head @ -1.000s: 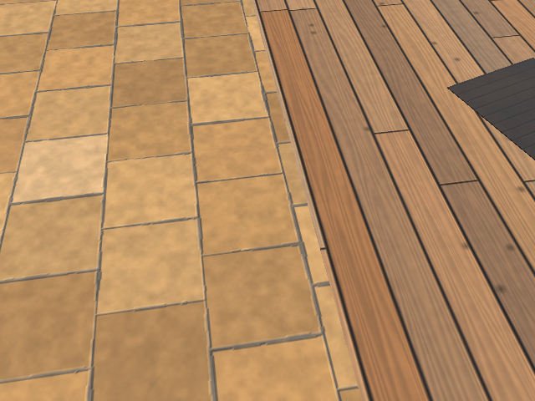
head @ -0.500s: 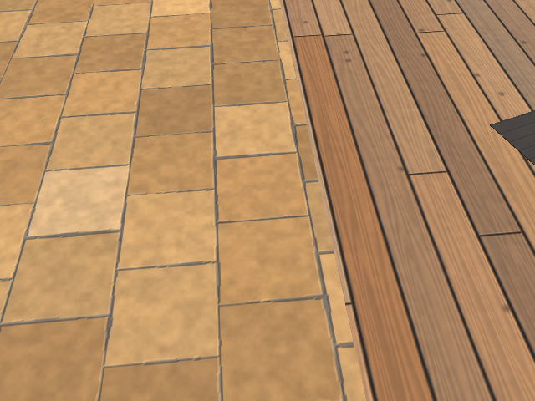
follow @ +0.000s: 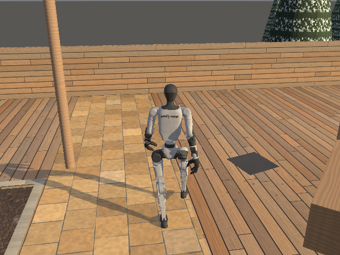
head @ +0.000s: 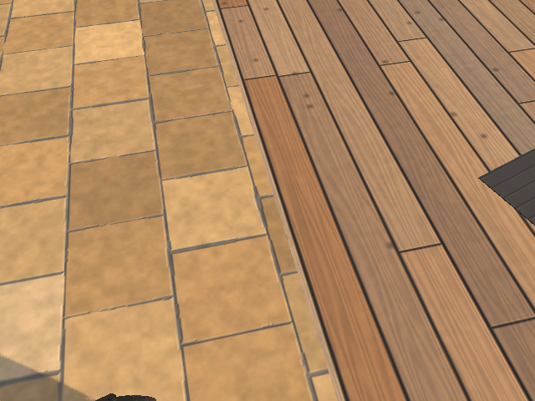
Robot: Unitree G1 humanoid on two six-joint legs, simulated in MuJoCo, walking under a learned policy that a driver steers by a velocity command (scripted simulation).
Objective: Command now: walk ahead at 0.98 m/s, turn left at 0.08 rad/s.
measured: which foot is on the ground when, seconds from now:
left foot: down 0.00-0.12, up 0.14-0.58, down 0.60-1.00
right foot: up 0.00-0.12, down 0.14-0.60, up 0.62-1.00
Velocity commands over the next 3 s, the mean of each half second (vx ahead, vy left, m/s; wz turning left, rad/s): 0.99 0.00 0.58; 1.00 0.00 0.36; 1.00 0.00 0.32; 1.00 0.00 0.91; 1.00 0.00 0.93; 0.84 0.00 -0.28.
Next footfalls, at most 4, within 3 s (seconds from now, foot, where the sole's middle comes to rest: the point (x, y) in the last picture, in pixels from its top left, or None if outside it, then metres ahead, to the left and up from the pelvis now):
0.14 right None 0.36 -0.09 -0.77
0.60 left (204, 315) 0.73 0.16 -0.77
1.06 right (163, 197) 1.17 0.30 -0.77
1.52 left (84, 134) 1.49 0.61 -0.77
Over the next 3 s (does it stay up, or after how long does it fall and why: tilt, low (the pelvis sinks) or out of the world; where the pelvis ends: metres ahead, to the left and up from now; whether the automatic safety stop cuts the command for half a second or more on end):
stays up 1.91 1.65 0.00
